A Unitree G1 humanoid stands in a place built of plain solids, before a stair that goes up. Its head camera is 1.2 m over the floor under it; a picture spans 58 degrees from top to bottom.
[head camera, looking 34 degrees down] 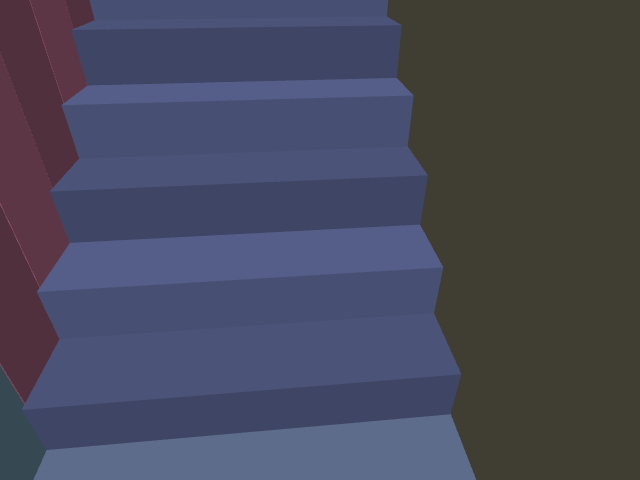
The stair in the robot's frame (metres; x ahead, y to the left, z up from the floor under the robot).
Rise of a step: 0.19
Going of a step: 0.25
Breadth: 1.20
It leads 6 degrees to the left of straight ahead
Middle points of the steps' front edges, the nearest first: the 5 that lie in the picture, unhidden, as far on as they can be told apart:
0.75 0.19 0.19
1.00 0.22 0.38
1.25 0.24 0.58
1.50 0.26 0.77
1.75 0.29 0.96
